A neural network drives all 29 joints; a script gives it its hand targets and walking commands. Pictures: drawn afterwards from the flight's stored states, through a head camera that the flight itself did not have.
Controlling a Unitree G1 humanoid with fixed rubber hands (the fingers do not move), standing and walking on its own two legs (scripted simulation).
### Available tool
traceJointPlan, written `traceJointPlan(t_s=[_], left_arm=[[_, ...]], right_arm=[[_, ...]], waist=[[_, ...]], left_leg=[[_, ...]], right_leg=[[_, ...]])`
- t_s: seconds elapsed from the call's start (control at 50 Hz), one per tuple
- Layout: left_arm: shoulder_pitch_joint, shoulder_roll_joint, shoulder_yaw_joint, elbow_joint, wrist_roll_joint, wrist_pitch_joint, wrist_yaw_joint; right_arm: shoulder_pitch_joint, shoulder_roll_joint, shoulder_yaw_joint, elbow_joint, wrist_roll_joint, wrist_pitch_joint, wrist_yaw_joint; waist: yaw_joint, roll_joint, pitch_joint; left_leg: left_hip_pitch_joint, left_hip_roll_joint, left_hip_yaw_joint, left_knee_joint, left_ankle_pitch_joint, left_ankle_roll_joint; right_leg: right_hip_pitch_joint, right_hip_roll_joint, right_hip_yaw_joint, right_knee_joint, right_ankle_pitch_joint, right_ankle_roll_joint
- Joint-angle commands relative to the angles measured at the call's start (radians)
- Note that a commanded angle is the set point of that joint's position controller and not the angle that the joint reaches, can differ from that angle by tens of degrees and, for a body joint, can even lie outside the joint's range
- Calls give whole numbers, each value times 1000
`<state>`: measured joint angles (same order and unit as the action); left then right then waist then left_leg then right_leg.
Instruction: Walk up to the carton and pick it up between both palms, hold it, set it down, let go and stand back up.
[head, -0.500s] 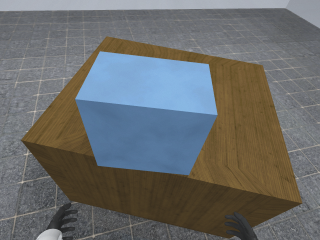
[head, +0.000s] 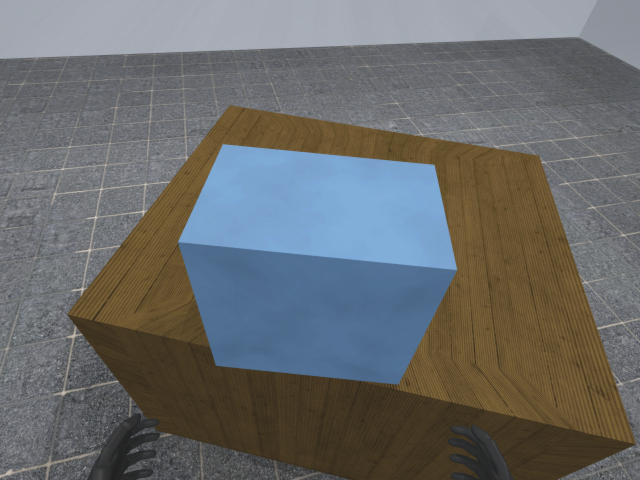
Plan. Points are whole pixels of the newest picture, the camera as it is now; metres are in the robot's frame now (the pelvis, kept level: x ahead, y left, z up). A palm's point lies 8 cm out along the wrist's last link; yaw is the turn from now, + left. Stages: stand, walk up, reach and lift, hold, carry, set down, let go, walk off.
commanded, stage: reach and lift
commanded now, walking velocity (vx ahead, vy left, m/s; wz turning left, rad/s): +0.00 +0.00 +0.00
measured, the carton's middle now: (316, 273) +0.41 +0.05 +0.01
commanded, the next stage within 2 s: none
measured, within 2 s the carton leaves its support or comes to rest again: neither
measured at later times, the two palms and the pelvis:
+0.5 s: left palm (110, 459) +0.16 +0.27 -0.06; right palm out of the picture +0.16 -0.20 -0.06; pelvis +0.01 +0.02 +0.00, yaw -2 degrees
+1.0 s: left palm (125, 410) +0.20 +0.27 -0.03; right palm (509, 465) +0.19 -0.20 -0.03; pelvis -0.01 +0.02 -0.01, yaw -2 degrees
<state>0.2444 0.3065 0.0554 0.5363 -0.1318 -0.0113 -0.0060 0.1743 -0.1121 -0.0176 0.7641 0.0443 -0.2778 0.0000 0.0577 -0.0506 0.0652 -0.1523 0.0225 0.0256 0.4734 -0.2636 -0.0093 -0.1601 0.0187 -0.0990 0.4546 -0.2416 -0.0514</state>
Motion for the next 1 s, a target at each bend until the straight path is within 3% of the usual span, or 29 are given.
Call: traceJointPlan(t_s=[0.0, 0.16, 0.32, 0.52, 0.64, 0.72, 0.8, 0.98], left_arm=[[-102, 122, 45, -115, -8, -104, 19], [-67, 92, 30, -113, -3, -240, 38], [-51, 83, 11, -91, -29, -359, 33], [-70, 101, -38, -70, -98, -460, 25], [-175, 128, -72, -57, -144, -505, 35], [-225, 148, -82, -52, -166, -534, 41], [-275, 166, -80, -43, -180, -525, 42], [-379, 201, -65, -127, -216, -378, 48]], right_arm=[[-90, -149, -32, -137, 27, -93, 20], [-41, -197, -12, -107, 121, -180, 49], [-27, -233, -4, -101, 174, -262, 56], [-42, -225, -6, -175, 208, -295, 58], [-91, -209, -7, -213, 217, -279, 57], [-117, -202, -1, -232, 234, -268, 51], [-162, -215, 6, -250, 240, -251, 42], [-272, -251, 2, -407, 247, -105, 13]], waist=[[1, 100, -106], [0, 120, -149], [-10, 106, -133], [-9, 82, -101], [-28, 71, -88], [-38, 74, -116], [-39, 88, -138], [-17, 85, -194]], left_leg=[[-63, -30, 8, -86, 293, -14], [12, -24, -2, -68, 413, -39], [24, -20, -7, -57, 412, -43], [-24, -19, -16, -59, 303, -42], [-68, -14, -23, -56, 151, -29], [-91, -17, -27, -39, 125, -29], [-100, -20, -27, -38, 115, -31], [-85, -20, -14, -94, 128, -26]], right_leg=[[65, -18, 93, -111, 53, 10], [102, 0, 106, -94, 169, 0], [87, 11, 117, -83, 199, -1], [62, 9, 127, -66, 128, 3], [17, -9, 141, -44, 19, 8], [19, -15, 149, -16, 23, 17], [25, -15, 154, -5, 34, 18], [73, -14, 154, -37, 82, 12]])
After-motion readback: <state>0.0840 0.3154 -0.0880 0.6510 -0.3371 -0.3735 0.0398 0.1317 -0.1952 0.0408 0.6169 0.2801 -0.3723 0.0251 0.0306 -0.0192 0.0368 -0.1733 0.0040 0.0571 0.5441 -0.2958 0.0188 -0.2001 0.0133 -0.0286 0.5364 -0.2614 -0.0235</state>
